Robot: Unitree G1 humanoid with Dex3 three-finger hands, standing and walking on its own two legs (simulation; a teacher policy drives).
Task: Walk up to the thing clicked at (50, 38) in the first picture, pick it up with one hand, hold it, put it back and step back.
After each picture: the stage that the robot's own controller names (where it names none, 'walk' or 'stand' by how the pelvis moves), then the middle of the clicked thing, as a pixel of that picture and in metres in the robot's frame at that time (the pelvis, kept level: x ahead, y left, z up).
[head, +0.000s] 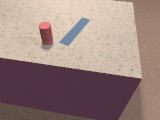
stand; (46, 33) +0.73 +0.24 -0.08
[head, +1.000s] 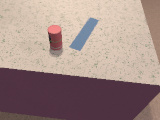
walk; (55, 38) +0.64 +0.15 -0.05
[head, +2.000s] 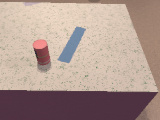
stand; (42, 52) +0.56 +0.22 -0.06
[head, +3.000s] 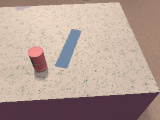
stand; (38, 60) +0.52 +0.23 -0.07
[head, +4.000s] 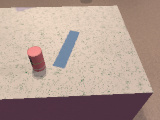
stand; (36, 59) +0.54 +0.24 -0.08
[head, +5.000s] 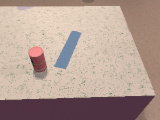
stand; (38, 59) +0.53 +0.24 -0.08
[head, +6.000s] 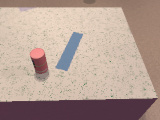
stand; (39, 61) +0.52 +0.23 -0.08
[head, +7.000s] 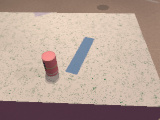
rise first; (50, 64) +0.52 +0.21 -0.08
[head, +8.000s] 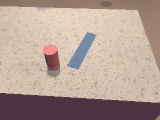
go down; (52, 58) +0.55 +0.20 -0.07
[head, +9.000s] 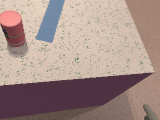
go down; (13, 30) +0.53 +0.20 +0.00
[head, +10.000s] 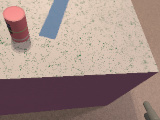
close in; (17, 25) +0.55 +0.20 +0.00
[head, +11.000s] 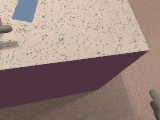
close; out of the picture +0.57 +0.22 +0.05
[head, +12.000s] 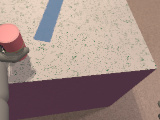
lift; (12, 44) +0.46 +0.19 +0.05
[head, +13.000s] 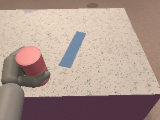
lift; (34, 67) +0.33 +0.16 +0.14
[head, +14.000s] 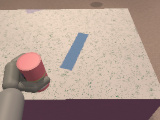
hold; (34, 73) +0.33 +0.16 +0.12
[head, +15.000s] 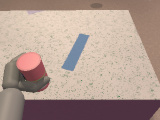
hold; (34, 73) +0.32 +0.16 +0.12
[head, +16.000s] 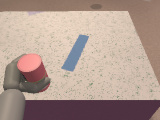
crouch; (35, 74) +0.32 +0.16 +0.12
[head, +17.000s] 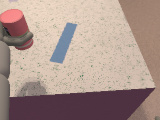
crouch; (18, 30) +0.47 +0.19 +0.15
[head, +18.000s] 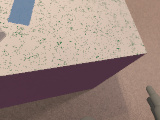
lower; out of the picture +0.55 +0.21 +0.03
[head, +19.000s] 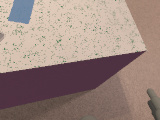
lower; out of the picture +0.55 +0.22 +0.04
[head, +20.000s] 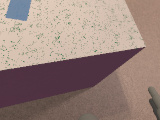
lower; out of the picture +0.55 +0.22 +0.04
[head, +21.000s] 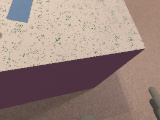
lower; out of the picture +0.55 +0.22 +0.04
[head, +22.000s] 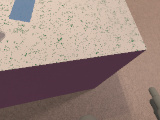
loosen; out of the picture +0.55 +0.22 +0.04
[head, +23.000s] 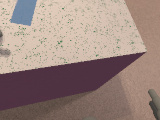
withdraw; out of the picture +0.54 +0.21 +0.04
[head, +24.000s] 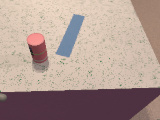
sink last; (38, 48) +0.51 +0.19 -0.02
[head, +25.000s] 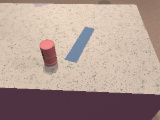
stand; (48, 53) +0.54 +0.21 -0.02
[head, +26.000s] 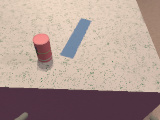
stand; (43, 48) +0.53 +0.20 -0.01
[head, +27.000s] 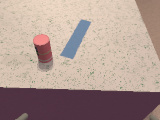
stand; (43, 49) +0.53 +0.20 -0.01
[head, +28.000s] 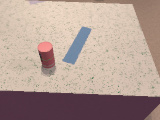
stand; (46, 55) +0.53 +0.20 -0.06
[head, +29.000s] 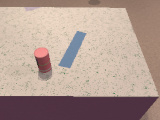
stand; (43, 60) +0.53 +0.22 -0.08
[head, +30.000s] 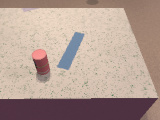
stand; (41, 62) +0.52 +0.22 -0.08
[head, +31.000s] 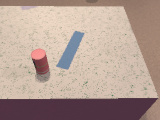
stand; (40, 62) +0.52 +0.22 -0.08
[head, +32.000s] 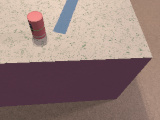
walk; (37, 25) +0.63 +0.22 -0.06
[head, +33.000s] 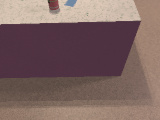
walk; out of the picture +0.95 +0.27 -0.06
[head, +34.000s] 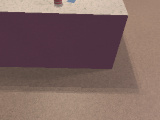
walk; out of the picture +1.20 +0.21 -0.07
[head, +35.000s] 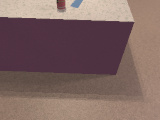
stand; (60, 0) +1.13 +0.20 -0.08
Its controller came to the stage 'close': yes
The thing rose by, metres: 0.21
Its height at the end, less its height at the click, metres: +0.00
